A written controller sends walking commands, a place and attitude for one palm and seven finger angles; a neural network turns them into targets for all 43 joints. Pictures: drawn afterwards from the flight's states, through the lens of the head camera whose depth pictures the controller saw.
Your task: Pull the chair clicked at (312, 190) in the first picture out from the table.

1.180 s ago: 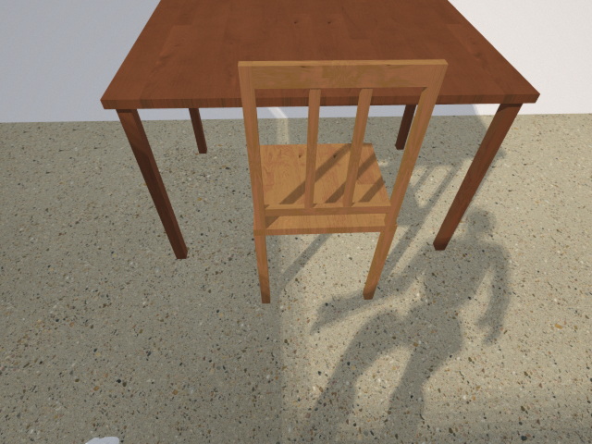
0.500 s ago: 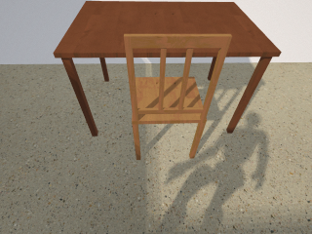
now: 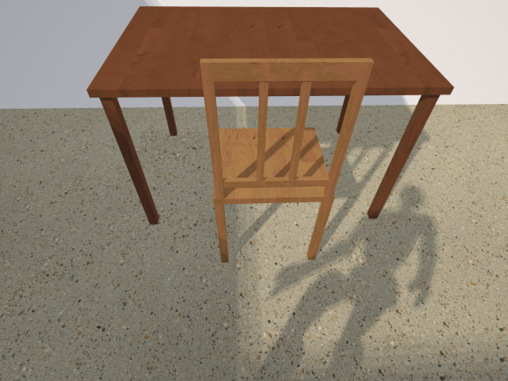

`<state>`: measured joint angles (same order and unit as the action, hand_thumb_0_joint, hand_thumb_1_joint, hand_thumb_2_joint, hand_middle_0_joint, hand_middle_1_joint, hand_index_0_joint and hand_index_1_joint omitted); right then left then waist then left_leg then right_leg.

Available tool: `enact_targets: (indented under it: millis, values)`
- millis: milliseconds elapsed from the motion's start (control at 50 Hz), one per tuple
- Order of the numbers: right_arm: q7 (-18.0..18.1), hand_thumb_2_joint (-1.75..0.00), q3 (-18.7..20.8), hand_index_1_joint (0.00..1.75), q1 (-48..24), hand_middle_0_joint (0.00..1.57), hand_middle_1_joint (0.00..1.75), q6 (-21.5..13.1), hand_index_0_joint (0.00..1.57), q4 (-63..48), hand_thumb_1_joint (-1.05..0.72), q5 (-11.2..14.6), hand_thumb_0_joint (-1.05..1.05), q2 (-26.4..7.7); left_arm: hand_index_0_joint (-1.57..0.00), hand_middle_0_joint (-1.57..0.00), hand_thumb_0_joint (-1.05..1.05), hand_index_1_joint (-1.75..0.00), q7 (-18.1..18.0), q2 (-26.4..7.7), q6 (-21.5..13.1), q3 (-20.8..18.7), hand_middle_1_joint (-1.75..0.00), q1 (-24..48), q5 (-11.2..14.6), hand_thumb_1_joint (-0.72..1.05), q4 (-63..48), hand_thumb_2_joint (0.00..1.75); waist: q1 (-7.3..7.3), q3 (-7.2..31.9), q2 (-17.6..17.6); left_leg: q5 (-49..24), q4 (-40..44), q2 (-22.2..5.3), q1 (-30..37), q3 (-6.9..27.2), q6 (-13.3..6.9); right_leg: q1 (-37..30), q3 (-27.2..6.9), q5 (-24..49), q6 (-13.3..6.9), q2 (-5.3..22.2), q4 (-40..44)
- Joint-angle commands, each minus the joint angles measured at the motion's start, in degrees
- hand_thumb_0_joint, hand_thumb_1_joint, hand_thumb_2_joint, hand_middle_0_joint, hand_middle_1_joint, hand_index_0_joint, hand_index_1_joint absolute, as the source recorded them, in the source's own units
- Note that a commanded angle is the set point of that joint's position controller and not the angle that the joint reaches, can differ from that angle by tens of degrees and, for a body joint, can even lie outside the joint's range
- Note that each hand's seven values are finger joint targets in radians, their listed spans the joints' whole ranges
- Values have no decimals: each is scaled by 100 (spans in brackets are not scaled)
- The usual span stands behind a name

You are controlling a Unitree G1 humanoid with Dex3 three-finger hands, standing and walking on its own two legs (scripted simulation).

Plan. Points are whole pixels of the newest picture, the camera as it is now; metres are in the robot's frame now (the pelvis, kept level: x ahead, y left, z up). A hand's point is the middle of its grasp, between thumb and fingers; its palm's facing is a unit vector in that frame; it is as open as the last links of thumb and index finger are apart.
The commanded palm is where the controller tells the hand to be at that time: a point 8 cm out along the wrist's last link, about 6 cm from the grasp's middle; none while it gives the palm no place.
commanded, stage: look at it before walking up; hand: left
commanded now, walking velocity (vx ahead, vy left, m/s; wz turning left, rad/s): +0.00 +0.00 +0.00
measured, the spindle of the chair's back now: (261, 136) +0.76 +0.02 -0.07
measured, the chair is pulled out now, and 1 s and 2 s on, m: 0.00 0.00 0.00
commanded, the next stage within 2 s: take the last steps up to it in 0.28 s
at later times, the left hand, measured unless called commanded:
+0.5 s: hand out of the picture +0.07 +0.24 -0.16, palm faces -0.01 -0.95 -0.32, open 7.4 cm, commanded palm none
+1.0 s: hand out of the picture -0.01 +0.09 -0.18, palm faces +0.09 -0.99 -0.10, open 7.4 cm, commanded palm none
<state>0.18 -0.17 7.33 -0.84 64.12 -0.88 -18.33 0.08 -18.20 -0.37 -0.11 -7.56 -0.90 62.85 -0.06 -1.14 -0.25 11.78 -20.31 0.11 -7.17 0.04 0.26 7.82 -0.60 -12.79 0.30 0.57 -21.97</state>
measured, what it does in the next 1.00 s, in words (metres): walks ahead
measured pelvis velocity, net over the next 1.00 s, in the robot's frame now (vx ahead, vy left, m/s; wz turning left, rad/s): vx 0.14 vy -0.04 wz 0.00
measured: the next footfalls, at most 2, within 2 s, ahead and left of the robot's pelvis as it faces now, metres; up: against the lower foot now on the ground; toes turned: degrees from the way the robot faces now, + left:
left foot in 1.02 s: +0.27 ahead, +0.07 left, +0.00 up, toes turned +8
right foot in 1.38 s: +0.37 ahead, -0.23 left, +0.00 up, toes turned -6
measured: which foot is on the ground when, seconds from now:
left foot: down 0.00-0.72, up 0.74-1.00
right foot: down 0.00-1.00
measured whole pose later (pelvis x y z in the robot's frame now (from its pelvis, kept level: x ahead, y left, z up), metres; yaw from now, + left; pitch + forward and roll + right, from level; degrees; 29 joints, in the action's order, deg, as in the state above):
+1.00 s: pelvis +0.14 -0.04 -0.02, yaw +0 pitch +0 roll +0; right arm 0.3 3.0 10.4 -1.8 60.7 -1.6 -8.5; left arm -0.8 -5.5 -2.0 -1.2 -30.9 -1.9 69.1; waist 1.3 -3.1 -2.3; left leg 16.5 -41.2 -3.4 -26.5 -9.0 -2.9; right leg -1.9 2.6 -26.2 -3.2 -2.3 -24.9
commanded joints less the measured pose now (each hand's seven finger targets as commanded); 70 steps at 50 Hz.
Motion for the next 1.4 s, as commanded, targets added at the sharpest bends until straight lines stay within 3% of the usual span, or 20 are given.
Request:
enact_targets:
  millis: [0, 380, 420, 520, 620, 660, 700, 740, 760, 860, 940, 960, 980, 1000, 1020, 1060, 1160, 1320, 1340, 1380]
  values:
    - [93, -90, 198, 30, -199, 20, 30, -144, 20, -317, -90, 35, 0, -1132, -20, -20, 0, -30, -89, -1174, -114, -246, -30, 195, 13, 90, -368, 90, 6, 330, 9, -975, 305, -689, 54, 510, -174, -61, -507, 1044, -138, 610, 316]
    - [94, -90, 184, 30, -240, 20, 30, -141, 20, -287, -90, 39, 0, -1191, -20, -20, 0, -30, -80, -1242, -128, -249, -30, 214, 23, 90, -322, 90, 5, 314, -5, -1019, 339, -692, 107, 514, -149, -107, -532, 1165, -147, 638, 413]
    - [68, -90, 16, 30, 154, 20, 30, -34, 20, -118, -90, -4, 0, -456, -20, -20, 0, -30, -101, -509, -7, -89, -30, -217, 25, 90, -111, 90, -18, 333, -122, -180, 251, -659, 97, 395, -60, -39, -429, 138, -38, 559, 357]
    - [53, -90, 148, 30, 503, 20, 30, 26, 20, -105, -90, -75, 0, -587, -20, -20, 0, -30, 21, -412, 70, -130, -30, -561, -38, 90, -133, 90, -50, -581, 301, 2157, 512, -930, -477, 903, -354, 920, -226, -1545, -153, 188, -285]
    - [146, -90, 340, 30, 1096, 20, 30, -66, 20, -158, -90, -83, 0, -667, -20, -20, 0, -30, 116, -36, -24, -203, -30, -733, -53, 90, -366, 90, -113, -716, 835, 906, 319, -1633, -118, 1501, -860, 1493, 315, -1014, -149, 41, -1069]
    - [168, -90, 323, 30, 938, 20, 30, -105, 20, -212, -90, -71, 0, -413, -20, -20, 0, -30, 108, -23, -87, -283, -30, -1408, -49, 90, -179, 90, 218, -444, 377, 251, -792, -1171, -972, 673, -535, 102, 54, -507, -307, 199, -358]
    - [140, -90, 208, 30, 169, 20, 30, -174, 20, -660, -90, -19, 0, 234, -20, -20, 0, -30, -48, -595, -192, -473, -30, -2777, -43, 90, 260, 90, 732, -382, -1983, 2247, -3575, -139, -3233, -609, -108, -1575, -2355, 1235, -1116, 1816, 753]
    - [132, -90, 283, 30, -100, 20, 30, -224, 20, -733, -90, -20, 0, 283, -20, -20, 0, -30, -164, -180, -229, -376, -30, -2838, -57, 90, 326, 90, 550, -555, -379, 2110, -4709, -511, -3827, -191, -125, -1667, -2132, 2255, -1697, 1933, 439]
    - [96, -90, 300, 30, -72, 20, 30, -205, 20, -698, -90, -35, 0, 372, -20, -20, 0, -30, -190, -71, -244, -347, -30, -2650, -75, 90, 245, 90, 436, -492, -31, 1911, -4714, -636, -3790, -212, -90, -1502, -1781, 1909, -1637, 1764, 429]
    - [-45, -90, 312, 30, -21, 20, 30, -125, 20, -732, -90, -39, 0, 786, -20, -20, 0, -30, -207, 333, -296, -247, -30, -2320, -108, 90, 244, 90, 74, -818, -592, 830, -3231, -554, -2640, -744, -101, -40, -723, 1726, -1207, 1115, 917]
    - [49, -90, 359, 30, 821, 20, 30, -229, 20, -433, -90, -36, 0, 762, -20, -20, 0, -30, -151, 326, -288, -280, -30, -2216, -67, 90, 312, 90, -345, -365, -606, 228, -1845, -17, -762, -1266, -354, 164, -65, 3412, -928, 662, -132]
    - [125, -90, 392, 30, 1494, 20, 30, -261, 20, -204, -90, -62, 0, 640, -20, -20, 0, -30, -134, 352, -269, -284, -30, -2253, -39, 90, 335, 90, -600, 4, -431, -133, -1332, -38, 142, -1162, -445, 358, 1, 3678, -810, 540, -1153]
    - [220, -90, 517, 30, 2281, 20, 30, -288, 20, 1, -90, -110, 0, 210, -20, -20, 0, -30, -87, 482, -269, -291, -30, -2347, -6, 90, 275, 90, -901, 553, -8, -58, -922, -933, 1435, 101, -806, 1263, 74, 2784, -569, 301, -2623]
    - [272, -90, 666, 30, 2836, 20, 30, -302, 20, 68, -90, -124, 0, -485, -20, -20, 0, -30, -17, 786, -257, -258, -30, -2420, 49, 90, 57, 90, -869, 1048, 1227, -48, 167, -2838, 1959, 2769, -1640, 2434, 336, -1020, -319, -309, -4721]
    - [299, -90, 652, 30, 2474, 20, 30, -265, 20, -46, -90, -6, 0, -650, -20, -20, 0, -30, -7, 636, -242, -293, -30, -2196, -53, 90, -84, 90, -687, 723, 661, 684, 757, -3297, 1247, 3501, -1959, 2668, -166, -1654, -381, -43, -5450]
    - [284, -90, 451, 30, 1338, 20, 30, -300, 20, -271, -90, -36, 0, 104, -20, -20, 0, -30, 32, 799, -132, -338, -30, -1876, -164, 90, -95, 90, -216, -617, 745, 1693, 1180, -2592, -646, 2270, -1371, 2843, -218, -828, -260, 482, -5510]
    - [208, -90, 437, 30, 819, 20, 30, -344, 20, -468, -90, -73, 0, 203, -20, -20, 0, -30, 118, 1050, 73, -312, -30, -2078, -102, 90, -189, 90, 219, -317, 738, 249, 835, -1736, -1476, 96, -980, 1797, 225, -432, -22, 649, -3337]
    - [93, -90, 592, 30, 956, 20, 30, -79, 20, -547, -90, -126, 0, -27, -20, -20, 0, -30, 129, 560, -38, -390, -30, -1474, -95, 90, -468, 90, 135, -443, 533, 1931, -60, -1359, -1860, 59, -562, 354, 897, -40, 61, 109, -1058]
    - [89, -90, 567, 30, 930, 20, 30, -63, 20, -557, -90, -134, 0, 82, -20, -20, 0, -30, 102, 385, -77, -432, -30, -1859, -93, 90, -355, 90, 340, -309, 128, 1937, -935, -1058, -2035, -175, -386, -114, 601, -341, -46, 199, -583]
    - [70, -90, 383, 30, 866, 20, 30, -71, 20, -882, -90, -55, 0, 702, -20, -20, 0, -30, -8, -443, -160, -542, -30, -2387, -81, 90, -268, 90, 534, 128, -1811, 2719, -3907, -117, -3118, -652, -168, -642, -2275, -860, -967, 2050, 1000]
